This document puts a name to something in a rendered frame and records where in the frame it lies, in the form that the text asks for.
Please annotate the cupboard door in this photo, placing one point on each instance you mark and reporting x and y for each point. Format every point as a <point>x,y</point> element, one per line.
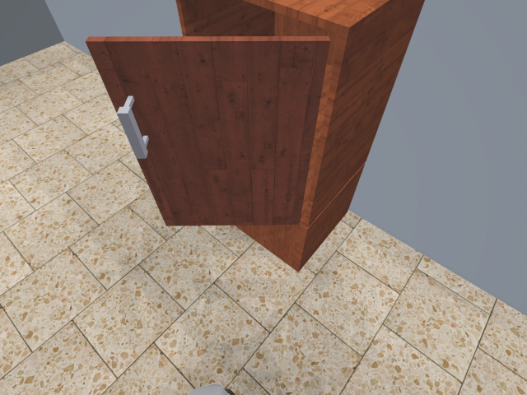
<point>230,120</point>

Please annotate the handle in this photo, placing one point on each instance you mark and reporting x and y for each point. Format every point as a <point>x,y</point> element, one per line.
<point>130,126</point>

